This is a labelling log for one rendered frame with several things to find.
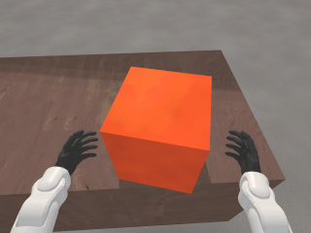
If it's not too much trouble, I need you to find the right robot forearm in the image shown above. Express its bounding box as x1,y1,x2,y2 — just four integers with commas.
238,171,293,233

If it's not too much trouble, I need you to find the left robot forearm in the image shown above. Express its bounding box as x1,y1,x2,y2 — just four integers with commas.
10,166,71,233

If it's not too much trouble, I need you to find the robot left hand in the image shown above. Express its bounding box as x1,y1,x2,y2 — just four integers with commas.
54,129,98,176

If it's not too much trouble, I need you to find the pedestal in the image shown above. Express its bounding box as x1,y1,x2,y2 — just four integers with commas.
0,50,286,233

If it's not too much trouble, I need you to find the robot right hand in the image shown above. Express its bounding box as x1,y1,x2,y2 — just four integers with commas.
225,130,261,175

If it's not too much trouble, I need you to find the carton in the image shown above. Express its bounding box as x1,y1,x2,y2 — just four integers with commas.
99,66,212,194

